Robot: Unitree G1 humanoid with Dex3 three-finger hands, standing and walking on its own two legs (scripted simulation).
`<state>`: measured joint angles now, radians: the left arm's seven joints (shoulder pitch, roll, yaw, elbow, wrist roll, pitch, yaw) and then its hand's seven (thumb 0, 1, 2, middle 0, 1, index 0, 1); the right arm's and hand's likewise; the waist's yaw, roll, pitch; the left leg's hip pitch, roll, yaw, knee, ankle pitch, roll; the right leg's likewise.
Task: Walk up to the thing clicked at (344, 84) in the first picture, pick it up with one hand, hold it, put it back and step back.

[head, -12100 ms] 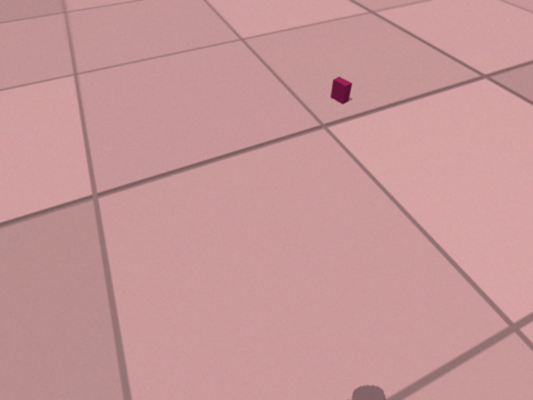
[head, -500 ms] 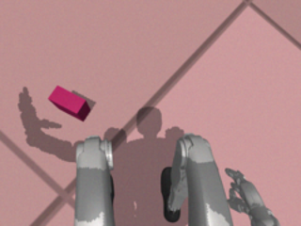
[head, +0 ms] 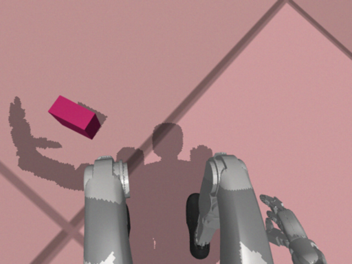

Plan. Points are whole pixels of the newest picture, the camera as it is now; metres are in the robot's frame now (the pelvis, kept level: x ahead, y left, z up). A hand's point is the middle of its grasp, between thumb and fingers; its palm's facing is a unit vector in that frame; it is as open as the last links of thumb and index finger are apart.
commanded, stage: go down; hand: left
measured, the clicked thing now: (77, 119) +0.47 +0.28 -0.31
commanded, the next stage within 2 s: none
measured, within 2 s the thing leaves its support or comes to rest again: neither
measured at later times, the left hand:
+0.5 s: hand out of the picture +0.36 +0.47 +0.00, palm faces +0.35 -0.94 -0.04, open 17.3 cm
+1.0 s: hand out of the picture +0.36 +0.48 +0.00, palm faces +0.35 -0.94 -0.03, open 17.3 cm
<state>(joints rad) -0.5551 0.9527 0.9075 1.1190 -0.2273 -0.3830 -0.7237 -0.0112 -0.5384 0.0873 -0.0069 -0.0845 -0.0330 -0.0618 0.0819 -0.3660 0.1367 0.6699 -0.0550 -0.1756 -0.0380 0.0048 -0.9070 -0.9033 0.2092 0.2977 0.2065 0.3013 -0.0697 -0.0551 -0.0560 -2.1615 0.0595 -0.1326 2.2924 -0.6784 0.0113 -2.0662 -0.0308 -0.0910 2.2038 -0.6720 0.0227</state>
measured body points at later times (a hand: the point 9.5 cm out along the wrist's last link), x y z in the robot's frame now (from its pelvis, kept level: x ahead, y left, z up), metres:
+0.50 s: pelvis +0.00 +0.00 -0.01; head +0.21 +0.10 +0.37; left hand +0.33 +0.52 +0.01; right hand +0.17 -0.27 -0.10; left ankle +0.09 +0.12 -0.34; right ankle +0.11 -0.13 -0.34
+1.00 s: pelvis +0.00 +0.01 -0.02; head +0.21 +0.11 +0.36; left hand +0.34 +0.53 +0.01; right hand +0.17 -0.26 -0.10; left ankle +0.09 +0.13 -0.34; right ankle +0.11 -0.13 -0.34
